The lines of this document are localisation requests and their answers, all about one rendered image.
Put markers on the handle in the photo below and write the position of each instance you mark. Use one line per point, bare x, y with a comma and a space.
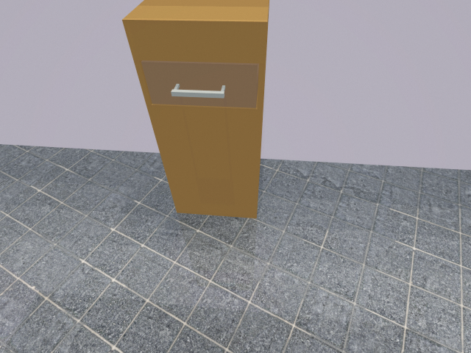
198, 93

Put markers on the drawer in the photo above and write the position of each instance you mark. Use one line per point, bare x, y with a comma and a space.
240, 80

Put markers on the cabinet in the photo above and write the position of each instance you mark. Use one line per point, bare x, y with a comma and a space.
211, 155

